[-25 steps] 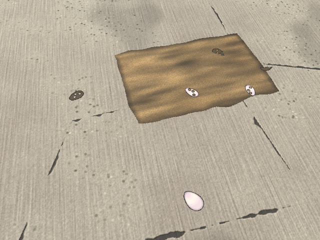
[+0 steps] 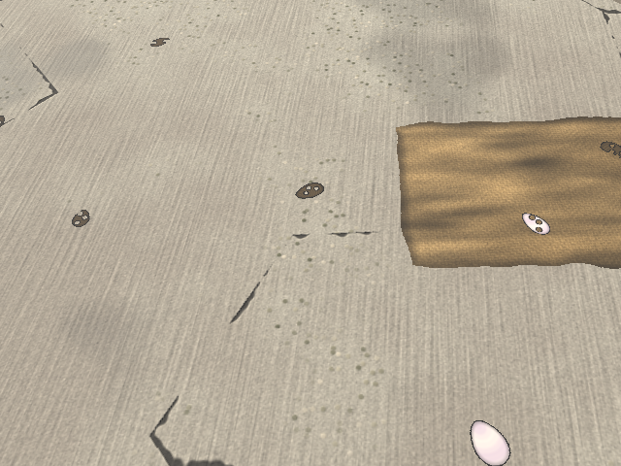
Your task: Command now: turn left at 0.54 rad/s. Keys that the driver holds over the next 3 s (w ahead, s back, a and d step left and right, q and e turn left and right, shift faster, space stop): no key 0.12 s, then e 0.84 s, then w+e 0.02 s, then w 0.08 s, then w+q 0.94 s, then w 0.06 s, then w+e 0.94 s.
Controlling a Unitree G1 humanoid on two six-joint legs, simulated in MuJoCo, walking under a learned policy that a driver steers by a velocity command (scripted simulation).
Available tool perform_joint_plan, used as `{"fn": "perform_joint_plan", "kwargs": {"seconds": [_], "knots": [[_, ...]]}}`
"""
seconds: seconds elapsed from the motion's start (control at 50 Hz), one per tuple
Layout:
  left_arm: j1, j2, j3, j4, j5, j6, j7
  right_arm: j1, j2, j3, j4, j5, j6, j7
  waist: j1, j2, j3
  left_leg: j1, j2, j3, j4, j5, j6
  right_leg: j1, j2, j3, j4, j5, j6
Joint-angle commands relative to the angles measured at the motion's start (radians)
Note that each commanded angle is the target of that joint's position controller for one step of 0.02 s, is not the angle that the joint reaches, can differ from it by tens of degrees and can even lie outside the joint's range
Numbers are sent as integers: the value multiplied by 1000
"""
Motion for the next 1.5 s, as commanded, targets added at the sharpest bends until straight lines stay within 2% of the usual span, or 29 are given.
{"fn": "perform_joint_plan", "kwargs": {"seconds": [0.02,0.12,0.22,0.24,0.26,0.28,0.3,0.34,0.42,0.48,0.6,0.62,0.64,0.66,0.68,0.72,0.82,0.98,1.04,1.12,1.18,1.2,1.22,1.24,1.26,1.28,1.38,1.44,1.5], "knots": [[-92,118,17,-87,-17,-11,17,62,-109,-43,-32,0,6,-3,-24,-180,-51,-121,62,8,232,36,-49,110,-263,202,-153,305,-181],[-5,157,23,-58,-13,5,20,-21,-40,-7,-78,-1,-4,1,37,-213,-93,-60,94,71,-32,38,-71,225,-265,136,-135,406,-217],[-21,137,0,-22,-38,1,-17,63,-3,11,-13,-18,-7,4,-5,-218,-89,315,88,158,-568,253,-36,77,-215,118,-91,408,-179],[12,132,-5,-5,-47,-6,-22,76,-30,4,-3,-20,-7,3,-12,-196,-77,412,91,146,-696,374,-9,28,-199,124,-82,370,-137],[44,119,-14,0,-30,-20,-31,93,-90,-7,-6,-22,-7,-7,0,-133,-116,544,185,52,-665,536,19,-41,-173,123,-60,272,-69],[69,90,-25,-8,3,-35,-45,107,-169,-21,-18,-33,2,-21,30,55,-161,628,343,-56,-565,835,87,-129,-94,65,32,3,-6],[42,82,-25,-17,-22,-32,-37,53,-131,-14,-5,-40,0,-10,32,154,-162,446,377,-62,-589,636,179,-68,-63,-3,29,-126,33],[-37,142,-9,-26,-33,-14,-20,-1,-97,-13,-16,-40,-17,-3,2,119,-75,392,308,-30,-627,425,158,-103,-36,-30,107,-31,51],[14,127,4,-31,-41,23,-12,11,-95,-18,-11,-31,-37,-22,-6,177,-44,361,420,-68,-624,595,227,-186,-41,-29,365,-271,34],[10,111,10,-47,-47,41,-25,-21,-100,-23,-11,-21,-43,-27,-2,97,-41,377,466,-43,-618,705,260,-244,-85,-10,459,-345,37],[119,123,27,-39,-39,56,-50,-71,-91,-26,16,10,-26,-17,51,37,-100,267,360,167,-411,533,126,67,-4,-105,44,50,-8],[126,210,52,-55,-36,52,-35,-7,-49,-17,28,-14,-28,-12,24,-185,-93,106,267,270,-185,252,28,185,-121,114,-65,357,-71],[129,326,67,-91,-13,36,-30,-87,1,5,-38,-50,-29,-17,34,-400,-89,-149,94,231,63,-236,-50,223,-384,532,-127,649,-288],[152,292,54,-100,18,10,-40,-127,-45,-8,-41,-28,-32,-25,83,-246,-164,-154,99,83,222,-265,-40,213,-415,561,-152,540,-373],[105,265,46,-104,10,-9,-39,-123,-68,-16,-33,-9,-32,-26,52,-190,-119,-177,121,62,254,-180,-22,191,-367,471,-150,443,-332],[21,214,33,-115,-31,-12,-20,-100,-92,-30,1,-19,-30,-38,19,-126,-69,-192,156,52,184,-6,-18,173,-277,362,-141,312,-226],[48,195,21,-134,-31,2,8,-63,-55,-26,19,-12,-40,-29,14,-139,-112,-127,115,57,115,141,-54,199,-209,303,-147,374,-211],[54,212,31,-152,-32,23,16,-89,-52,-21,13,-10,-61,-18,37,-175,-86,-72,99,29,-162,165,-83,160,-172,411,-157,83,-215],[58,197,22,-147,-31,19,10,-104,-55,-14,11,-2,-84,1,61,-209,-64,-32,110,54,-262,165,-64,124,-169,459,-200,-215,-228],[80,182,6,-123,-23,6,-2,-88,-45,2,24,5,-128,31,74,-205,-48,90,116,110,-391,176,-12,95,-179,458,-202,-256,-223],[74,162,-8,-114,-21,-8,-11,-8,-33,10,64,9,-153,41,23,-163,-33,270,95,143,-544,249,50,7,-152,415,-155,-272,-193],[71,135,-18,-113,-16,-17,-14,43,-43,9,79,8,-157,38,0,-143,-44,343,121,92,-559,231,75,-30,-131,382,-101,-256,-170],[54,89,-33,-123,-9,-28,-16,122,-80,5,94,5,-161,34,-23,-45,-55,424,227,-65,-620,173,125,-106,-69,273,73,-216,-127],[52,74,-33,-160,-17,-47,-17,184,-186,-18,114,-4,-157,36,-2,155,-38,524,365,-363,-727,18,254,-307,68,71,281,-246,-59],[-27,150,-15,-184,-31,-65,-9,243,-171,-21,123,-4,-158,48,-62,173,38,529,476,-585,-796,-74,350,-483,51,52,453,-378,-26],[-36,182,-3,-184,-43,-79,-13,232,-130,-6,118,3,-164,52,-55,102,68,539,463,-559,-791,-82,342,-544,3,84,526,-329,-26],[-115,107,-12,-202,-16,-114,-45,253,-78,9,102,7,-134,26,-62,71,11,563,295,-272,-788,299,260,-509,-28,25,389,-62,25],[-174,48,-30,-220,-20,-115,-56,246,-97,2,86,8,-110,6,-72,84,9,417,236,-175,-778,405,238,-338,13,-17,197,57,66],[-202,71,-22,-232,-34,-115,-56,272,-122,-8,78,12,-97,0,-76,92,9,315,248,-195,-764,414,218,-183,37,-10,87,175,76]]}}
